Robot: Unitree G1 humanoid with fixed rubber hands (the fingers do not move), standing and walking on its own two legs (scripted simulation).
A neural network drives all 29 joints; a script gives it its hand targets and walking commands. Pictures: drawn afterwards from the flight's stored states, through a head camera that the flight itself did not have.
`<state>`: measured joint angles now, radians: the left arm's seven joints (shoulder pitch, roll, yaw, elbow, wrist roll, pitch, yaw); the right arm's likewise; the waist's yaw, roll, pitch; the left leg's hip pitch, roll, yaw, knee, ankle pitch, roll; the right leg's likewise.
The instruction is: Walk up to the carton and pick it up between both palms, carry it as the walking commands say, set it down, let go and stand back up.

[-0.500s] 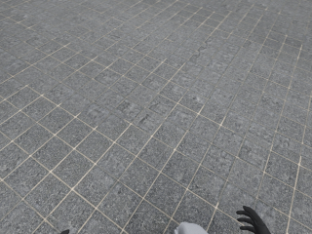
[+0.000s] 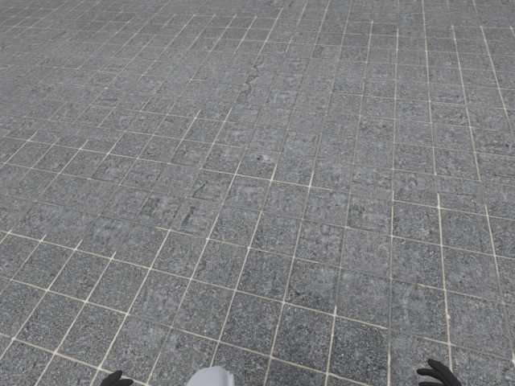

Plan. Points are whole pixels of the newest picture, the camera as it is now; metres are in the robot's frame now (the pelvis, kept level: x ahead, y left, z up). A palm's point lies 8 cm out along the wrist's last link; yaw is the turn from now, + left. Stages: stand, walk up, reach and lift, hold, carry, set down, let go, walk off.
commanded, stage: walk up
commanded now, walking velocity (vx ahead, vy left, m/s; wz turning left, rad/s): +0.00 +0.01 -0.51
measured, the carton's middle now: out of the picture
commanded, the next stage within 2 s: none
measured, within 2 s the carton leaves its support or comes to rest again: neither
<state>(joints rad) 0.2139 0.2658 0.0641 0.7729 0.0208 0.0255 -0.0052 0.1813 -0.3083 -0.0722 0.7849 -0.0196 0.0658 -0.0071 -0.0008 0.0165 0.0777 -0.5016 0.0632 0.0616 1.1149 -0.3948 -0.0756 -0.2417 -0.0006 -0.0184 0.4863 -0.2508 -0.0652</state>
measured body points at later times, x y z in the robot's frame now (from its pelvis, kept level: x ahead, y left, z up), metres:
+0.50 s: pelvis -0.01 +0.04 -0.01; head +0.03 +0.06 +0.44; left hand +0.12 +0.30 -0.14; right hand +0.05 -0.25 -0.12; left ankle -0.01 +0.15 -0.74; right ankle -0.03 -0.07 -0.69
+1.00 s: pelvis -0.03 +0.00 -0.01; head +0.01 -0.04 +0.44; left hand +0.20 +0.19 -0.12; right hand -0.07 -0.29 -0.14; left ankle +0.02 +0.14 -0.68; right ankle -0.07 -0.08 -0.74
